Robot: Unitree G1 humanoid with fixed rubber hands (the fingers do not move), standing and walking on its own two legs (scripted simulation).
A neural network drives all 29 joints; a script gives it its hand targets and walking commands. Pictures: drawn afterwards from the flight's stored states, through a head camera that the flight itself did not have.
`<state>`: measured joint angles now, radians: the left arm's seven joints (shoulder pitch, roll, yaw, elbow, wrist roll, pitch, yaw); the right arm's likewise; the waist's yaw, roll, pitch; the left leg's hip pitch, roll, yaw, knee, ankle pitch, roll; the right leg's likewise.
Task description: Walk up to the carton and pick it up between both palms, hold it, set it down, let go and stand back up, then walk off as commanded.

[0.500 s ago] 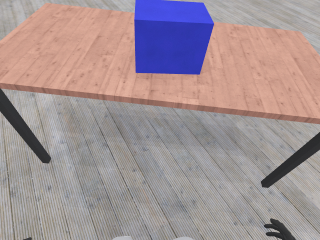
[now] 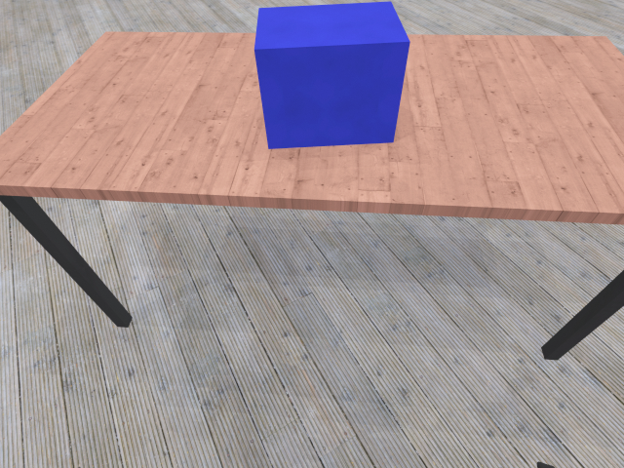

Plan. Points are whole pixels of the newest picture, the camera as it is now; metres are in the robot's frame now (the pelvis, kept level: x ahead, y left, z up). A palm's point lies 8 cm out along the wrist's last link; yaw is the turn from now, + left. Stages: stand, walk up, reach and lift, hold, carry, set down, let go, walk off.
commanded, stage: walk off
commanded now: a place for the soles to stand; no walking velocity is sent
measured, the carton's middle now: (328, 77) +0.84 -0.06 +0.06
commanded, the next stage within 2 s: stand in 0.28 s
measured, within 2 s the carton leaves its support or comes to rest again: neither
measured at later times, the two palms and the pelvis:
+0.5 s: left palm out of the picture +0.13 +0.29 -0.09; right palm out of the picture +0.13 -0.33 -0.10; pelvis +0.03 -0.02 -0.01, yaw -1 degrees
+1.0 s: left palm (84, 465) +0.16 +0.29 -0.08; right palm out of the picture +0.12 -0.33 -0.10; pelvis +0.03 -0.02 -0.01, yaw -1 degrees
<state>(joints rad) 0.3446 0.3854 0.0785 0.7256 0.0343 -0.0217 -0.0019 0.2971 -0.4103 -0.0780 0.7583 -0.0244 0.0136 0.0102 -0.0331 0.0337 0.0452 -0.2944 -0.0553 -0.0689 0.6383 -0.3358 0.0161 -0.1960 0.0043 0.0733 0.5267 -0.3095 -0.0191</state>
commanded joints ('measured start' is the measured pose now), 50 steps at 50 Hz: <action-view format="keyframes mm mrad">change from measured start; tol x16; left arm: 1 -30 140 20 -41 -11 2 -6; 50 -210 183 12 16 -18 -29 -3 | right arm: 1 90 -250 -66 -18 -18 -88 -35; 50 -146 -159 8 36 15 -62 -9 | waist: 1 -5 32 -117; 5 21 92 73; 13 29 134 -14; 20 34 -152 -95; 50 32 -64 -63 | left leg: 1 377 262 -334 -278 214 91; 5 116 349 -415 -320 187 184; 10 197 257 -177 -164 801 112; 18 2 107 -27 14 312 46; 21 -24 42 13 110 -254 1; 27 160 122 -89 -164 201 63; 50 44 127 -76 -186 160 36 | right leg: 1 -282 6 3 327 -20 -56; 4 -306 -2 63 399 -251 -36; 15 -1 8 -88 -62 192 -43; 20 25 -292 378 -203 182 -202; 28 -137 -85 61 -10 203 -67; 50 24 -104 59 -67 200 -39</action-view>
